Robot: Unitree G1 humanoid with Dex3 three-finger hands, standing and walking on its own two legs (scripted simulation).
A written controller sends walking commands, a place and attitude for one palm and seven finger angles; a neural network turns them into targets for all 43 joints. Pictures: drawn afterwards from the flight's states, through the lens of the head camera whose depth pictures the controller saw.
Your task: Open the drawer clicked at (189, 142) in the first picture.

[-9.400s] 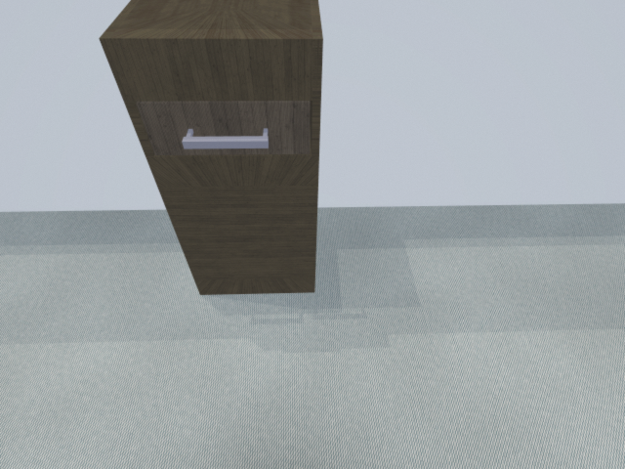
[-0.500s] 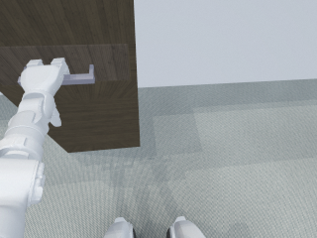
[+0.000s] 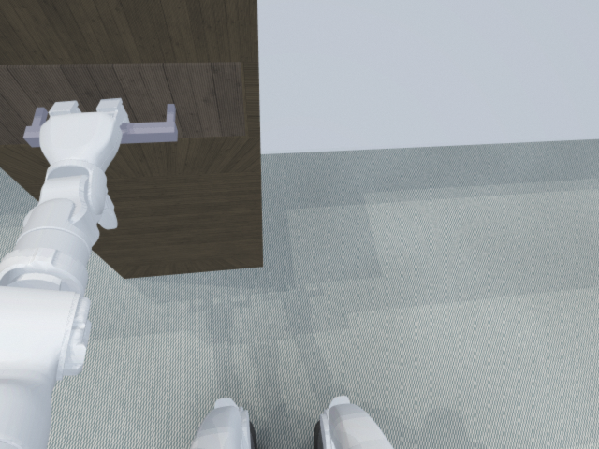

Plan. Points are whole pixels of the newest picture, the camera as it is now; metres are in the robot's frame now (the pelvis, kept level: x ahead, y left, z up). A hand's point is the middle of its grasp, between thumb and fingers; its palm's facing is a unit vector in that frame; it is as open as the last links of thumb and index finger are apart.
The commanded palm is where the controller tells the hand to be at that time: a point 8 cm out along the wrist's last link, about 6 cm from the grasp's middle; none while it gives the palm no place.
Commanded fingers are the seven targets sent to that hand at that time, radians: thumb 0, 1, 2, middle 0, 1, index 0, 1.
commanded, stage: lower the fingers behind the handle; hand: left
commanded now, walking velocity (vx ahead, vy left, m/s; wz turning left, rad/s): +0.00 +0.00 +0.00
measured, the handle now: (106, 123) +0.57 +0.24 +0.03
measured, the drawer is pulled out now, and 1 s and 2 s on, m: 0.00 0.00 0.08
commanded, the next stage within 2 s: close the thumb around the handle in 0.24 s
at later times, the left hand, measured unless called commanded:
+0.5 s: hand (107, 165) +0.51 +0.24 +0.01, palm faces -0.09 -0.02 -1.00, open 13.2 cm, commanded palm +0.50 +0.22 +0.06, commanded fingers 0.00 0.00 0.52 -0.34 -1.25 -0.34 -1.25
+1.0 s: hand (105, 164) +0.51 +0.24 +0.01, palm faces -0.08 -0.02 -1.00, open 5.5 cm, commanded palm +0.50 +0.23 +0.06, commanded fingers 0.00 0.90 0.90 -0.40 -1.35 -0.40 -1.35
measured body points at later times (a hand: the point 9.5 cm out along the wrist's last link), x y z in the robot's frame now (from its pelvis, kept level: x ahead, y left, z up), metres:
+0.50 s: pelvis +0.00 -0.01 +0.00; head +0.14 +0.01 +0.43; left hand +0.51 +0.24 +0.06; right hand -0.01 -0.28 -0.12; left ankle +0.02 +0.09 -0.67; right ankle +0.00 -0.14 -0.67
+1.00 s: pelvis +0.01 -0.01 +0.00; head +0.14 +0.01 +0.43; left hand +0.51 +0.24 +0.06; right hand +0.00 -0.28 -0.12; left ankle +0.02 +0.09 -0.67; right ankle +0.00 -0.14 -0.67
